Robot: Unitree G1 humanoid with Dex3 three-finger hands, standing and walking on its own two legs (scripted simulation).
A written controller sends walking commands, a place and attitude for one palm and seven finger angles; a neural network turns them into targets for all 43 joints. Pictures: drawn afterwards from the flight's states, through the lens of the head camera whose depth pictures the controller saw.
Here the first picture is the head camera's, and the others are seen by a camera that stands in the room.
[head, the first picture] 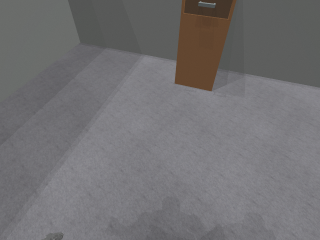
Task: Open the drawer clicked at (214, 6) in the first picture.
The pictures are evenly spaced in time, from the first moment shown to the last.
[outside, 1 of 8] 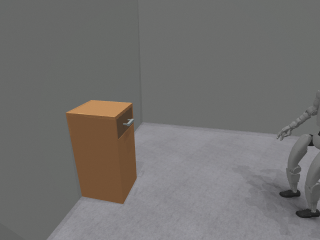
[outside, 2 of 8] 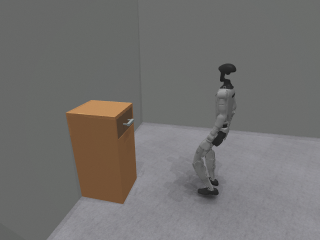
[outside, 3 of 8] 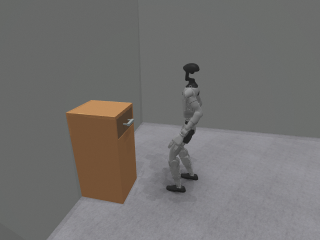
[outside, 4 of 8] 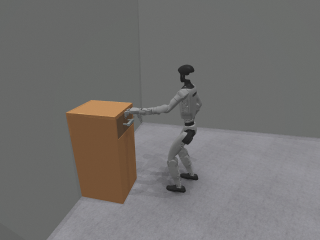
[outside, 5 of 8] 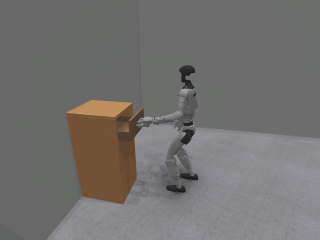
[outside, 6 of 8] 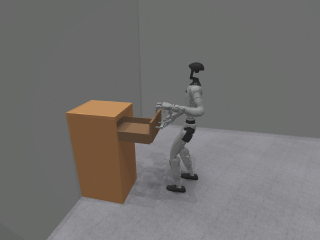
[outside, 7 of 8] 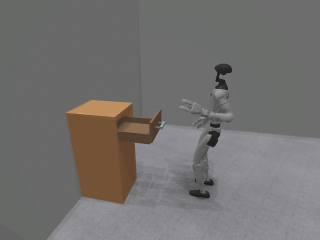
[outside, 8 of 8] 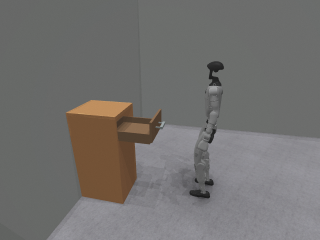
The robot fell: no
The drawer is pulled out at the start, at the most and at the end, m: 0.00 0.30 0.30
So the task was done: yes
